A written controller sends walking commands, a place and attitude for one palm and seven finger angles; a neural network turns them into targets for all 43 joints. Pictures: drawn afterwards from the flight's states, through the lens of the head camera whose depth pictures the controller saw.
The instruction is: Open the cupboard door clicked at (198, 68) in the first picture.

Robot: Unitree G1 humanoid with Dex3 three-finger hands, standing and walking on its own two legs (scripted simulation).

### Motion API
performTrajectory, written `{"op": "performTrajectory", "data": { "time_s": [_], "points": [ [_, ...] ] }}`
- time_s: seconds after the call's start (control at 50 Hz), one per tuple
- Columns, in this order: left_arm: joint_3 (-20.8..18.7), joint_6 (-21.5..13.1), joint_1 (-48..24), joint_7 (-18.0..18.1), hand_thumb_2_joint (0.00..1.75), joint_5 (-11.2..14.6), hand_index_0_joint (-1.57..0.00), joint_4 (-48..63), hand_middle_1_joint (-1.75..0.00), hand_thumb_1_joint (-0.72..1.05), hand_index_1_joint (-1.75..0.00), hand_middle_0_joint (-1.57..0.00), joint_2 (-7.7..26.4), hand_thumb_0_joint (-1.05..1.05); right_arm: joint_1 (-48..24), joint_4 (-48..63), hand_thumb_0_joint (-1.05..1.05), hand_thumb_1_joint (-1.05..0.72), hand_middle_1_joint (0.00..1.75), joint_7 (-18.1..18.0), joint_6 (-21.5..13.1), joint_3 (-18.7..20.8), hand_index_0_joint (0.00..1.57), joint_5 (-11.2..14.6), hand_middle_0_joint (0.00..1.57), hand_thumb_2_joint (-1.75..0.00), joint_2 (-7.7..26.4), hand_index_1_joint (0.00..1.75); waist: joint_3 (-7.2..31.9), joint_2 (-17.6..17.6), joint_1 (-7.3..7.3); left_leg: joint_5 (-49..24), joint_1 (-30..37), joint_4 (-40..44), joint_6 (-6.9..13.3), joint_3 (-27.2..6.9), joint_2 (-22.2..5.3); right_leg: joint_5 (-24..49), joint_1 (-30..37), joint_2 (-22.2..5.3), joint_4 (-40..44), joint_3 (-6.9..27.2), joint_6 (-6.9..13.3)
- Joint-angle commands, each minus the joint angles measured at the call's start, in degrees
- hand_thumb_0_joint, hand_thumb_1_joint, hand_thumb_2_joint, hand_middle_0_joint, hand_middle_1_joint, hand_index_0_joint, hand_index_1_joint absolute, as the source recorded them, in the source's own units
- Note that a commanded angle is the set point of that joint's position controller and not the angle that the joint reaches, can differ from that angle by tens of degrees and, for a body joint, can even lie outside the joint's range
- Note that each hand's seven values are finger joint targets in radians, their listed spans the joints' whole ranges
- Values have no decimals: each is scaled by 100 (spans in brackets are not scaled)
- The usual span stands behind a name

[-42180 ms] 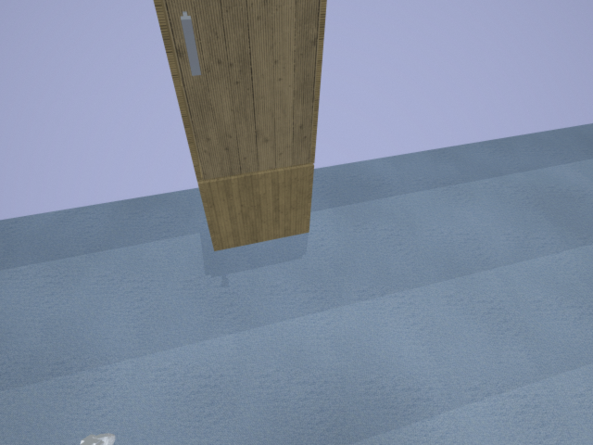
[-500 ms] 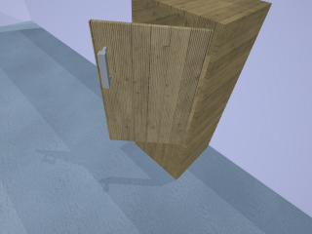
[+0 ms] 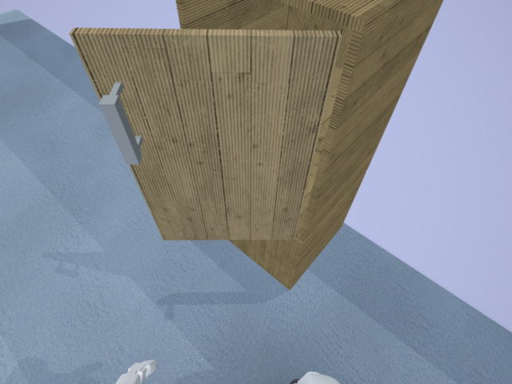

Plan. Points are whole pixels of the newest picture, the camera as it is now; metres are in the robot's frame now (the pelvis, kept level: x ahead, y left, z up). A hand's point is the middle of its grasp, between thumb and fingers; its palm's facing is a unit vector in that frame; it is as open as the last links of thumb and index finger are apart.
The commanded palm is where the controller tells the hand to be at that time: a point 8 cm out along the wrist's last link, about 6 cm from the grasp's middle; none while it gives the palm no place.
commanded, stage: come to a stop and stand still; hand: left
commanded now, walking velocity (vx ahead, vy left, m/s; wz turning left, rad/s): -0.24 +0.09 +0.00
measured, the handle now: (125, 124) +0.49 +0.23 +0.12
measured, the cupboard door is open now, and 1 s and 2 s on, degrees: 42 42 42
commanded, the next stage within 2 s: look again from close up in 0.68 s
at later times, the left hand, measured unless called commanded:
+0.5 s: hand out of the picture -0.03 +0.22 -0.16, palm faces +0.01 -0.98 -0.22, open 7.4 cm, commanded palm none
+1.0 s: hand out of the picture -0.02 +0.20 -0.16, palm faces -0.02 -0.98 -0.19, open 7.3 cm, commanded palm none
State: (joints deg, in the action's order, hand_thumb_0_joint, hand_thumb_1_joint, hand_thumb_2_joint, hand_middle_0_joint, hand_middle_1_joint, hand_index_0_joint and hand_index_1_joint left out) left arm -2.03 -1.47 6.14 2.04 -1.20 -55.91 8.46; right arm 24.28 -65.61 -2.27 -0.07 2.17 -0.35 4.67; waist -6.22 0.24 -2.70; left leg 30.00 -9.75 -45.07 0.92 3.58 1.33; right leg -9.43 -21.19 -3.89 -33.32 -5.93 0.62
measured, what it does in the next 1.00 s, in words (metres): steps on the spot: left foot, then right foot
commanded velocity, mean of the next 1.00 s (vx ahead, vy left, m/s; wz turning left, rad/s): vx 0.01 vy -0.03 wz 0.00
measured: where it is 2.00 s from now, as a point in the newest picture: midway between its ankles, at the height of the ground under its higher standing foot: outside the picture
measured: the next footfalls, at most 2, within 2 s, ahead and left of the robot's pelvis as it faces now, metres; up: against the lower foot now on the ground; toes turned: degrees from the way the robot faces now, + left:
left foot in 0.20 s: +0.03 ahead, +0.14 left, +0.00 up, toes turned +2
right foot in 0.46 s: +0.00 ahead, -0.09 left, +0.00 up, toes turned -4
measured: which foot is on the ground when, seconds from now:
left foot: up 0.00-0.18, down 0.20-1.00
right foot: down 0.00-0.20, up 0.22-0.44, down 0.46-1.00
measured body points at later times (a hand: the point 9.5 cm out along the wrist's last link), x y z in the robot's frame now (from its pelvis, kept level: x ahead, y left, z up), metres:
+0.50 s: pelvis -0.02 +0.03 +0.01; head -0.01 +0.03 +0.46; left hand -0.03 +0.27 -0.14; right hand +0.03 -0.20 -0.14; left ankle -0.01 +0.14 -0.72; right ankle -0.04 -0.09 -0.73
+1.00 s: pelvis -0.03 +0.03 +0.01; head -0.03 +0.03 +0.46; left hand -0.02 +0.25 -0.15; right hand -0.06 -0.17 -0.15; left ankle -0.01 +0.14 -0.72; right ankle -0.04 -0.09 -0.72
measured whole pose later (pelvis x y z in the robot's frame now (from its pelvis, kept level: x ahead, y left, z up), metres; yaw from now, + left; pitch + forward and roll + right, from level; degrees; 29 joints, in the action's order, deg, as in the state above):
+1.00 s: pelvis -0.03 +0.03 +0.01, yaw -2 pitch -2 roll +0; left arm 0.6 -0.8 17.5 2.1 -0.8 -62.6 7.7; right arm 19.8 -62.0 -0.7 -0.4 -0.2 -1.4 7.1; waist -1.3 1.1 -1.3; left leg 15.0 -14.9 -31.4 0.9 4.2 -1.7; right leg -16.6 -12.2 -0.9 -30.3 -2.8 0.1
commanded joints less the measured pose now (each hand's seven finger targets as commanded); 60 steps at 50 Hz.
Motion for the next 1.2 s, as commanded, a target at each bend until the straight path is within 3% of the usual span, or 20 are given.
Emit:
{"op": "performTrajectory", "data": {
  "time_s": [0.0, 0.08, 0.14, 0.16, 0.18, 0.2, 0.24, 0.3, 0.34, 0.38, 0.44, 0.48, 0.54, 0.74, 0.76, 0.78, 0.84, 0.9, 0.98, 1.18],
  "points": [
    [-312, 137, 728, 185, 90, -38, -20, 101, -30, 90, -30, -20, 1003, 0, -80, 586, 0, -90, 30, -27, 141, 213, 20, 1, 20, -90, 495, 30, 979, -854, 348, 655, -1293, -1877, -169, -655, -402, 4262, 1140, -2053, 830, 1592, 1531],
    [-358, 260, 158, 100, 90, -89, -20, 434, -30, 90, -30, -20, 1041, 0, 213, 626, 0, -90, 30, 65, 215, 231, 20, -42, 20, -90, 458, 30, 946, -1093, 36, -277, -567, -806, -266, -158, -347, 1536, -83, -1505, 1142, 1131, 933],
    [-346, 378, 121, 24, 90, -47, -20, 560, -30, 90, -30, -20, 899, 0, 473, 679, 0, -90, 30, 95, 113, 233, 20, -61, 20, -90, 580, 30, 738, -495, -125, -1279, 292, 1429, -222, -32, -298, -790, -871, -891, 472, 922, 376],
    [-283, 442, 198, -18, 90, 15, -20, 653, -30, 90, -30, -20, 570, 0, 287, 821, 0, -90, 30, 100, 55, 297, 20, -110, 20, -90, 983, 30, 446, 936, -100, -738, -176, 2508, 98, -1345, -1127, -1825, -1257, -165, -474, 467, 4],
    [-239, 470, 115, -30, 90, 63, -20, 768, -30, 90, -30, -20, 348, 0, -208, 1151, 0, -90, 30, 78, 23, 342, 20, -203, 20, -90, 1447, 30, -3, 1982, -68, -131, -1548, 3626, 626, -2689, -2195, -2086, -981, 331, -1627, 345, -232],
    [-244, 494, 153, -1, 90, -4, -20, 760, -30, 90, -30, -20, 508, 0, -662, 1292, 0, -90, 30, 54, -21, 334, 20, -228, 20, -90, 1501, 30, -31, 1587, 67, -135, -1954, 3744, 933, -2890, -2355, -1868, -731, 171, -2273, 911, -177],
    [-283, 413, 676, -89, 90, -48, -20, 428, -30, 90, -30, -20, 599, 0, -1389, 1383, 0, -90, 30, 14, -75, 238, 20, -207, 20, -90, 1383, 30, 146, 641, 449, -397, -1540, 3334, 817, -1877, -1780, -1209, -514, 167, -2579, 905, -170],
    [-122, 336, 952, -155, 90, -12, -20, 158, -30, 90, -30, -20, 378, 0, -1288, 1268, 0, -90, 30, 6, -66, 182, 20, -173, 20, -90, 1245, 30, 299, 773, 293, -1380, -539, 3061, 722, -1130, -1551, -1255, -234, 152, -1260, 526, -247],
    [-46, 286, 869, -156, 90, 10, -20, 125, -30, 90, -30, -20, 347, 0, -995, 1097, 0, -90, 30, 7, -32, 189, 20, -171, 20, -90, 1312, 30, 355, 774, 130, -1932, -160, 2914, 736, -1224, -1665, -1406, 132, 178, -362, 401, -232],
    [-17, 234, 1195, -146, 90, 20, -20, -36, -30, 90, -30, -20, 332, 0, -936, 975, 0, -90, 30, 8, -15, 189, 20, -126, 20, -90, 1346, 30, 456, 465, 243, -2343, -126, 2577, 569, -1096, -1518, -577, 759, 244, 676, 336, -183],
    [21, 105, 1461, -66, 90, 26, -20, -281, -30, 90, -30, -20, 689, 0, -925, 895, 0, -90, 30, 44, -70, 70, 20, -12, 20, -90, 961, 30, 508, -135, 175, -2309, -150, 2119, 31, -379, -788, 932, 1063, -458, 1300, 1114, 121],
    [60, 48, 1337, -63, 90, 35, -20, -402, -30, 90, -30, -20, 667, 0, -953, 708, 0, -90, 30, 48, -31, 35, 20, -28, 20, -90, 960, 30, 677, -684, 121, -2175, 245, 2140, -56, -258, -733, 738, 840, -355, 1364, 1129, 130],
    [104, 39, 1341, -44, 90, 45, -20, -535, -30, 90, -30, -20, 579, 0, -938, 474, 0, -90, 30, 56, -46, -5, 20, -16, 20, -90, 906, 30, 454, -298, 146, -2166, 301, 2413, -45, -308, -773, 314, 739, -277, 1510, 1047, 69],
    [137, 45, 1594, 17, 90, 64, -20, -788, -30, 90, -30, -20, 402, 0, -655, 42, 0, -90, 30, 48, -24, -92, 20, -27, 20, -90, 711, 30, 47, -23, 257, -1845, 24, 2681, -83, -340, -707, -496, 742, -245, 1804, 979, 47],
    [180, -145, 1864, 230, 90, -61, -20, -899, -30, 90, -30, -20, 564, 0, -1113, 431, 0, -90, 30, 116, -179, -128, 20, -7, 20, -90, 973, 30, 25, -73, 440, -2400, -409, 1442, -188, -235, -773, 1832, 767, -504, 1459, 1177, 15],
    [131, -169, 1574, 182, 90, 14, -20, -625, -30, 90, -30, -20, 778, 0, -700, 591, 0, -90, 30, 135, -101, -121, 20, -24, 20, -90, 670, 30, 444, 47, 75, -1291, -248, 1578, -141, -297, -564, 262, 706, -698, 1585, 1337, 213],
    [132, -158, 1268, 82, 90, 32, -20, -424, -30, 90, -30, -20, 647, 0, -381, 585, 0, -90, 30, 168, -108, -139, 20, -87, 20, -90, 719, 30, 373, 228, 60, -1524, -253, 1729, -61, -347, -570, -1299, 272, -341, 1387, 1075, 325],
    [153, -65, 1328, 54, 90, 19, -20, -398, -30, 90, -30, -20, 502, 0, -325, 653, 0, -90, 30, 135, -123, -154, 20, -93, 20, -90, 728, 30, -58, 226, 164, -1260, -797, 2127, 53, -533, -660, -1289, 326, -110, 1139, 874, 264],
    [173, -23, 1411, 31, 90, 41, -20, -372, -30, 90, -30, -20, 468, 0, -324, 680, 0, -90, 30, 124, -152, -170, 20, -79, 20, -90, 838, 30, -5, -76, 250, -1174, -878, 2359, 109, -628, -697, -1053, 532, -71, 976, 826, 202],
    [151, -3, 1322, 24, 90, 42, -20, -322, -30, 90, -30, -20, 599, 0, -455, 527, 0, -90, 30, 122, -194, -164, 20, -63, 20, -90, 955, 30, 187, -67, 283, -1618, -527, 2525, 141, -589, -744, -438, 722, -119, 934, 788, 114]
  ]
}}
